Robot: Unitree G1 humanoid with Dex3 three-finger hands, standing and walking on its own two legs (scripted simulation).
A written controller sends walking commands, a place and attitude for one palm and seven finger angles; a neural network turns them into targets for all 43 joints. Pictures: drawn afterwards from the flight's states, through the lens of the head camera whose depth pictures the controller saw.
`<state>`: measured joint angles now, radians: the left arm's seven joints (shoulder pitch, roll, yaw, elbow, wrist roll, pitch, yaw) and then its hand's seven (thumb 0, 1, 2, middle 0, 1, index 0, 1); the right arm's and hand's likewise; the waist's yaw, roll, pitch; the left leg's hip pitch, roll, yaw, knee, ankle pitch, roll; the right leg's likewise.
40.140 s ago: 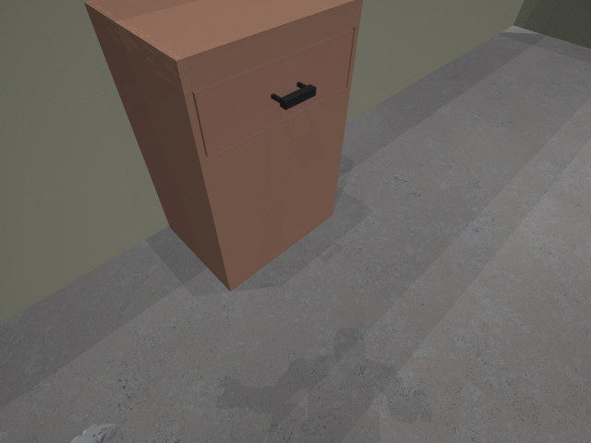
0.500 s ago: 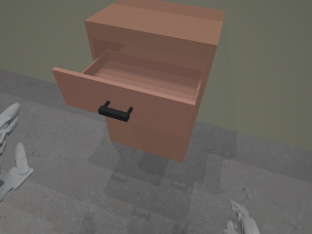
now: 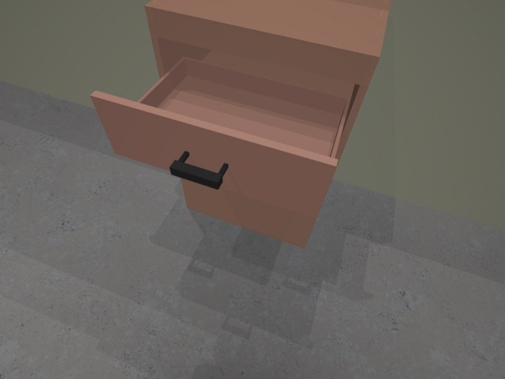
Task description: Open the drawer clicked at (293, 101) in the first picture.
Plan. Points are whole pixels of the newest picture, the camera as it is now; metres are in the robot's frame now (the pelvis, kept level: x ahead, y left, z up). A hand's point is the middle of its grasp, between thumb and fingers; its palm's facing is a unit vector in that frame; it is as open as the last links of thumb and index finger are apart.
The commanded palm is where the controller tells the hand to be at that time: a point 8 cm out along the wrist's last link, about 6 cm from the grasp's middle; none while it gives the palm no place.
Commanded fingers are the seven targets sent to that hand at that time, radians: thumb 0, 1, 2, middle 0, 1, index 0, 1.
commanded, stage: let the arm hang, fingers relaxed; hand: left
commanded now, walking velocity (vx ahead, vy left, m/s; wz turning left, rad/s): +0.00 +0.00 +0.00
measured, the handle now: (200, 168) +0.53 +0.15 -0.03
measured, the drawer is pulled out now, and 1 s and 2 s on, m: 0.29 0.29 0.29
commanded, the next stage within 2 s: look to check the result in 0.60 s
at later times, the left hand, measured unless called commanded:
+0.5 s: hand out of the picture +0.00 +0.15 -0.18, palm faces -0.01 -0.98 -0.18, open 7.3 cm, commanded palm none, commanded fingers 0.00 0.90 0.90 -0.20 -0.30 -0.20 -0.30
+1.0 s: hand out of the picture +0.00 +0.14 -0.17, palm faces -0.01 -0.99 -0.17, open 7.3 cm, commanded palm none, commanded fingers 0.00 0.90 0.90 -0.20 -0.30 -0.20 -0.30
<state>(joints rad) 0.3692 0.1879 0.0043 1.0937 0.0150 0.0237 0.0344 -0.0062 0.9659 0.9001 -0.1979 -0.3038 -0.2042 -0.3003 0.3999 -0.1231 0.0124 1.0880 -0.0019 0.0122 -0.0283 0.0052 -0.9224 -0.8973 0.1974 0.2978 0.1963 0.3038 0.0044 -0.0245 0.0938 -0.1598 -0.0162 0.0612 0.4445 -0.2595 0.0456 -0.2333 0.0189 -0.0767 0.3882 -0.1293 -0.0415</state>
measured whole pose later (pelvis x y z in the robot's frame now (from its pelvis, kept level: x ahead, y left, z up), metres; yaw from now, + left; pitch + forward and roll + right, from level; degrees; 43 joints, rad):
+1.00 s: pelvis +0.02 -0.01 +0.00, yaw -1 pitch -1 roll +0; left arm 0.30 0.11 -0.01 1.12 0.01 -0.01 0.05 0.01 0.92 0.90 -0.19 -0.30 -0.20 -0.30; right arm 0.36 -0.08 0.01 1.12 0.00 -0.01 -0.03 0.00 -0.91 -0.90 0.20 0.30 0.20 0.30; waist -0.02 0.00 0.08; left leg -0.11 -0.01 0.08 0.39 -0.26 0.03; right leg -0.22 0.03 -0.06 0.39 -0.16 -0.05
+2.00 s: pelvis +0.03 -0.01 +0.00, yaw -1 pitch -1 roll +0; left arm 0.30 0.12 -0.01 1.11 0.01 -0.01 0.05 0.01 0.92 0.90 -0.19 -0.30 -0.20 -0.30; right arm 0.34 -0.08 0.02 1.12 0.00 -0.01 -0.04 0.00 -0.91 -0.90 0.20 0.30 0.20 0.30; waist -0.01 0.01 0.08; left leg -0.09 -0.01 0.07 0.37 -0.26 0.02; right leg -0.20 0.03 -0.06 0.37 -0.16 -0.06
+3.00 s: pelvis +0.03 -0.02 +0.00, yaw -1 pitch +0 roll +0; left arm 0.30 0.11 -0.01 1.11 0.01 -0.01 0.05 0.01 0.92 0.90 -0.19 -0.30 -0.20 -0.30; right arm 0.33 -0.09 0.02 1.12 0.00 0.00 -0.04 0.00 -0.91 -0.90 0.20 0.30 0.20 0.30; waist -0.01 0.01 0.08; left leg -0.10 -0.01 0.06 0.36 -0.25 0.02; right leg -0.21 0.03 -0.07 0.37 -0.16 -0.06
